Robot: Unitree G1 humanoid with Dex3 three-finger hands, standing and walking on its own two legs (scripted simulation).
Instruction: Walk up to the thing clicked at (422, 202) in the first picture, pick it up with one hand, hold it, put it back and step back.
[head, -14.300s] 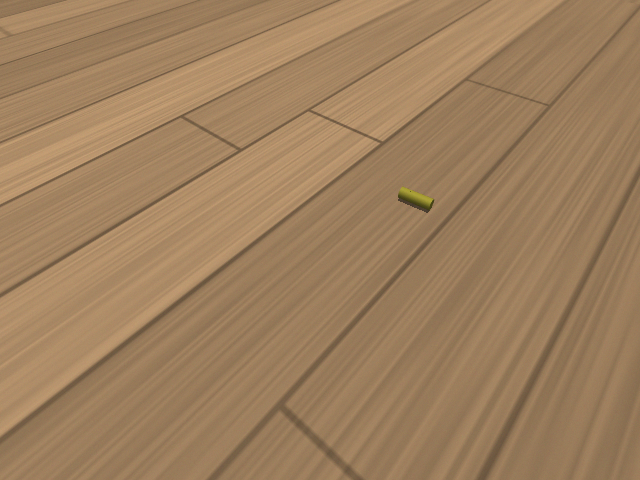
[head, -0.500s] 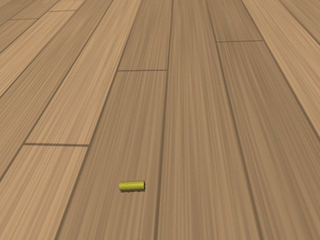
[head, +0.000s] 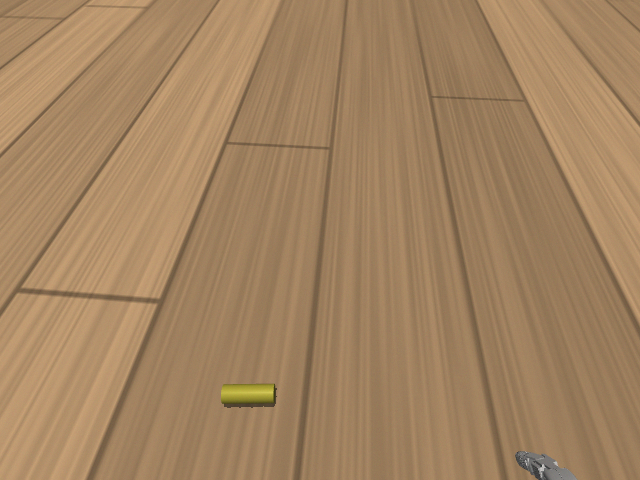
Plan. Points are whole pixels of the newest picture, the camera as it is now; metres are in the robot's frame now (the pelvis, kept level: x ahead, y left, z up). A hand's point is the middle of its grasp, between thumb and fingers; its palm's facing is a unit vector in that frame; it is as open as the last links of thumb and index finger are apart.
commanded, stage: walk up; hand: left
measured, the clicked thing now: (248, 393) +0.48 +0.23 -0.74
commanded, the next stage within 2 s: none
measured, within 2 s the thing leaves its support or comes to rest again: neither
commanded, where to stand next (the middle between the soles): +0.08 +0.00 m, yaw +0 degrees
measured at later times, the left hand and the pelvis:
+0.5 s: hand out of the picture +0.10 +0.25 -0.14, palm faces -0.02 -0.94 -0.33, open 7.4 cm; pelvis +0.01 +0.00 +0.02, yaw +0 degrees
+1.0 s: hand out of the picture +0.07 +0.26 -0.14, palm faces -0.01 -0.94 -0.33, open 7.4 cm; pelvis +0.01 +0.01 +0.02, yaw +0 degrees
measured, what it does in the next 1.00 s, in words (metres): stands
